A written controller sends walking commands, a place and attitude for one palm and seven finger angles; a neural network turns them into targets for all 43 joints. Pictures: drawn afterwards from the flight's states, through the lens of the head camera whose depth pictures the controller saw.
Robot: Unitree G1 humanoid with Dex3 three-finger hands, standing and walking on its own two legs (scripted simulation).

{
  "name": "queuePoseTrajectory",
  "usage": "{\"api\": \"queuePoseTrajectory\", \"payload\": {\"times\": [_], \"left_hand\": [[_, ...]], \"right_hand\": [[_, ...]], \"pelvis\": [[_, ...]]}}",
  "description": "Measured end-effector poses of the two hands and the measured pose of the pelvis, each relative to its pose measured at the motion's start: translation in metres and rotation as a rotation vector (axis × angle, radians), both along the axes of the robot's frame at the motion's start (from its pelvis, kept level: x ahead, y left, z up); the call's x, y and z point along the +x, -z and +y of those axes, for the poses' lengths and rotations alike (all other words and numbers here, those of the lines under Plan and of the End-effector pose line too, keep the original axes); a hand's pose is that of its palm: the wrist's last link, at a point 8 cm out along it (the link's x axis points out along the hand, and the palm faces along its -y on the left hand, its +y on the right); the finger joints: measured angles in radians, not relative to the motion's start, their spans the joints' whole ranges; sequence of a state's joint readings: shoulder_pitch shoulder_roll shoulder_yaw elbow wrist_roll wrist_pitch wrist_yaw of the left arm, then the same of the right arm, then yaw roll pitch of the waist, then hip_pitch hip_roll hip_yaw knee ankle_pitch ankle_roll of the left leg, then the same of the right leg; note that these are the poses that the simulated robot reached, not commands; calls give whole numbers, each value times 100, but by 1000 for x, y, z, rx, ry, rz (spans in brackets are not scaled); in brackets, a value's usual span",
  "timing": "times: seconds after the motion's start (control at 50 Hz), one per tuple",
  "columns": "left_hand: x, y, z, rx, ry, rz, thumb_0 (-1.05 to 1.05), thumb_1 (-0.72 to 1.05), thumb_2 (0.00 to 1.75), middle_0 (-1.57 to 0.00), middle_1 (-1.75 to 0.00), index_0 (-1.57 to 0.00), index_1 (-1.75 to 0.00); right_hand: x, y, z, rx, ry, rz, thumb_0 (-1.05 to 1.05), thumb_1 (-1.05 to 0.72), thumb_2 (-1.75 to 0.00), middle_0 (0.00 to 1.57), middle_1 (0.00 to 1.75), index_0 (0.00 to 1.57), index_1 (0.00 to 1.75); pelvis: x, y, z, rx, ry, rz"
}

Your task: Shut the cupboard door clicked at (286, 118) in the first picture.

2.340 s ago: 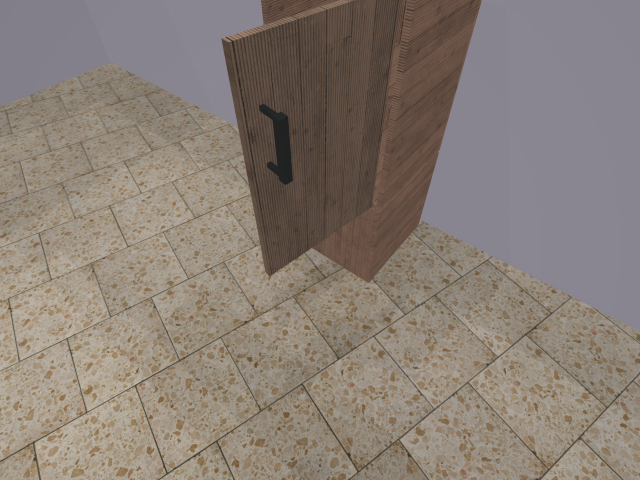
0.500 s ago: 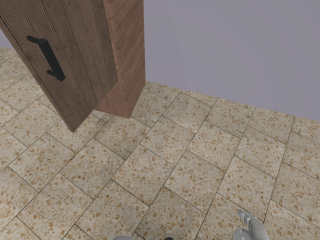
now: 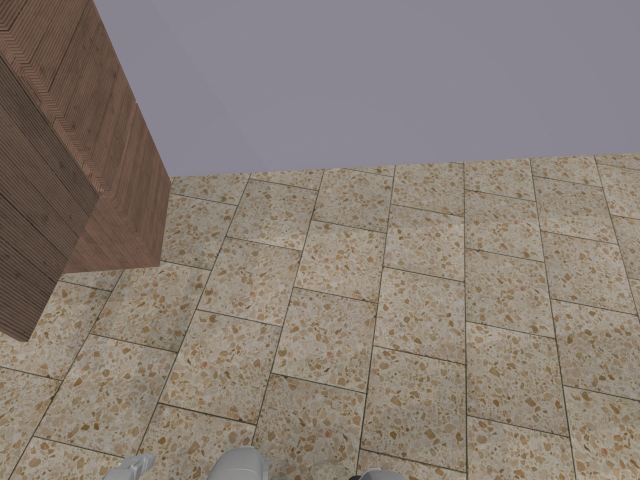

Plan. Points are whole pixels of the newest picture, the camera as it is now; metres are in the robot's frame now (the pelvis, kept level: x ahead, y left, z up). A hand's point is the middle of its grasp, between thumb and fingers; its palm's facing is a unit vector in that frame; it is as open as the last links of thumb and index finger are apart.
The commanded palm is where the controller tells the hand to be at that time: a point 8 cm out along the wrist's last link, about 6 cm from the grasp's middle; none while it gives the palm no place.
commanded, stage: walk around to get in front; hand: left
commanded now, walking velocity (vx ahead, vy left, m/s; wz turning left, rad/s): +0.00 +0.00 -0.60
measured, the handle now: out of the picture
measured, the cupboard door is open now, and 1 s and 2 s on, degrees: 80 80 80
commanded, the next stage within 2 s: none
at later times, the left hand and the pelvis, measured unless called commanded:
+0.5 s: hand (214, 441) +0.17 +0.16 -0.15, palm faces -0.28 -0.92 -0.28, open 7.3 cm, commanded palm none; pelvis +0.02 -0.02 +0.00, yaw -17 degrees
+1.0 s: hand (269, 391) +0.24 +0.09 -0.16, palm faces -0.54 -0.80 -0.27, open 7.3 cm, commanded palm none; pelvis +0.04 -0.04 -0.01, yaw -34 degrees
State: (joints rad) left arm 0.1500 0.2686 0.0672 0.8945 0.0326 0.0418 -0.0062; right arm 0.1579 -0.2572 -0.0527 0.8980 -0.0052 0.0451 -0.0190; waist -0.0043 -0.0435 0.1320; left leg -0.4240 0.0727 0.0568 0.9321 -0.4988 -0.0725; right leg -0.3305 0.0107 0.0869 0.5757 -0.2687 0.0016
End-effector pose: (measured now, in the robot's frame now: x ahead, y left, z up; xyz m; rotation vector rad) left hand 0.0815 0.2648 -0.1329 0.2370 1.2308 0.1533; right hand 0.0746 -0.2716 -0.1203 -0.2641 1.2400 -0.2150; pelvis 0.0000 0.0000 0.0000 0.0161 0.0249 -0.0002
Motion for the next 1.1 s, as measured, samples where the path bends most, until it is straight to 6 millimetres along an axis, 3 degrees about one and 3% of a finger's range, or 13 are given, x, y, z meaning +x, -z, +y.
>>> {"api": "queuePoseTrajectory", "payload": {"times": [0.12, 0.24, 0.3, 0.38, 0.44, 0.54, 0.64, 0.7, 0.86, 1.0, 1.1], "left_hand": [[27, 17, -4, -60, 72, 11, 0, 91, 89, -20, -30, -20, -30], [67, 0, -18, -75, 126, -43, 1, 91, 89, -20, -30, -20, -30], [85, -8, -32, -64, 175, -69, 0, 91, 89, -20, -30, -20, -30], [104, -6, -50, -16, 245, -107, 0, 91, 89, -20, -30, -20, -30], [102, -11, -58, 4, 269, -73, 0, 91, 89, -20, -30, -20, -30], [95, -11, -63, 8, 305, -3, 0, 91, 89, -20, -30, -20, -30], [98, 1, -61, -17, 339, 48, 0, 91, 89, -20, -30, -20, -30], [110, 14, -59, -39, 356, 59, 0, 91, 89, -20, -30, -20, -30], [152, -1, -86, -60, 452, 20, 1, 91, 89, -20, -30, -20, -30], [183, -3, -133, -10, 594, -54, 0, 91, 89, -20, -30, -20, -30], [187, -9, -149, 7, 642, -25, 0, 91, 89, -20, -30, -20, -30]], "right_hand": [[-22, -1, 12, -27, 60, -34, 0, -91, -90, 20, 30, 20, 30], [-58, -7, 20, 7, 99, 60, 0, -91, -90, 20, 30, 20, 30], [-71, -1, 14, 32, 146, 73, 1, -91, -90, 20, 30, 21, 30], [-83, 21, -5, 60, 233, 65, 1, -91, -90, 20, 30, 21, 30], [-79, 19, -15, 58, 282, 55, 1, -91, -90, 20, 30, 21, 30], [-57, 3, -22, 46, 318, -30, 1, -91, -90, 20, 30, 20, 30], [-36, -7, -18, 18, 346, -113, 1, -91, -90, 20, 30, 20, 30], [-35, -5, -13, -15, 353, -138, 0, -91, -90, 20, 30, 20, 30], [-78, -11, -2, 5, 414, -37, 0, -91, -90, 20, 30, 21, 30], [-132, 18, -23, 38, 582, -3, 1, -91, -90, 20, 30, 21, 30], [-142, 8, -31, 26, 660, 5, 1, -91, -90, 20, 30, 20, 30]], "pelvis": [[5, 8, 15, -26, 68, 12], [11, -5, 5, -50, 119, 12], [14, -5, -4, -55, 157, 12], [18, 10, -20, -20, 218, 9], [18, 4, -22, -17, 252, 4], [22, -6, -22, 9, 325, 9], [31, -4, -14, 3, 389, 13], [38, 5, -7, -24, 417, 22], [41, -8, -17, -55, 498, 25], [38, 10, -42, -25, 600, 12], [43, 0, -47, -8, 662, 13]]}}
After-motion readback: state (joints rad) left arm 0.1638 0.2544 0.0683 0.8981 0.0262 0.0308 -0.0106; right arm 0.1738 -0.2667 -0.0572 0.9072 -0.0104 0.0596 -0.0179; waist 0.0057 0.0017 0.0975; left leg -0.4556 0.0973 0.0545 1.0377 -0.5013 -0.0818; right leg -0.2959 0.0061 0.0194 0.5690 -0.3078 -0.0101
